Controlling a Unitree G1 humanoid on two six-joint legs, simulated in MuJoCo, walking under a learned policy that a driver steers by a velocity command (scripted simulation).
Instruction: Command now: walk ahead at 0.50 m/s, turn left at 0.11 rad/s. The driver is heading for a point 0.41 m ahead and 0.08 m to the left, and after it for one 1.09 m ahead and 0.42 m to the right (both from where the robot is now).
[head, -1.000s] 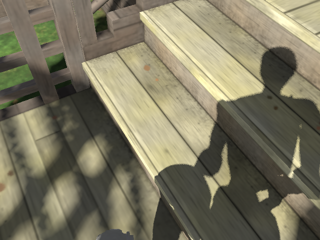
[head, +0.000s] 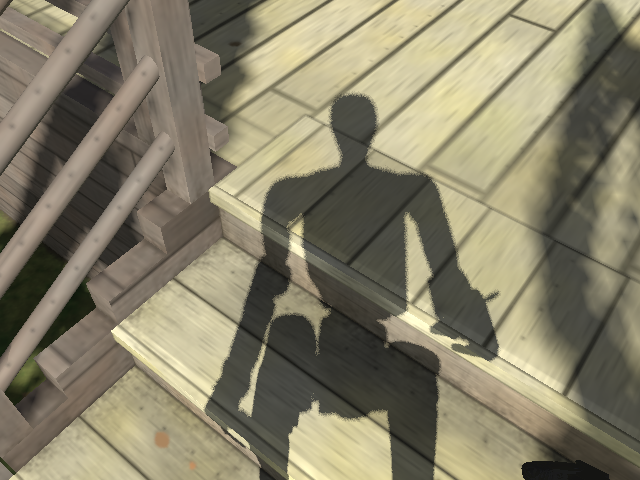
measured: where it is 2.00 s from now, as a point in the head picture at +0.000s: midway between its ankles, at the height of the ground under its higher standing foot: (293, 473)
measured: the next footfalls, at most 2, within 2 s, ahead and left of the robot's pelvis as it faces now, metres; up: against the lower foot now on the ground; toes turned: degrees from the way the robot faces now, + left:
left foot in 0.16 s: +0.25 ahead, +0.16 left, +0.00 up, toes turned +5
right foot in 0.68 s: +0.48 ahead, +0.01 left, +0.17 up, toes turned +3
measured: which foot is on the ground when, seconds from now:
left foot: up 0.00-0.14, down 0.16-0.72, up 0.74-1.00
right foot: down 0.00-0.18, up 0.20-0.66, down 0.68-1.00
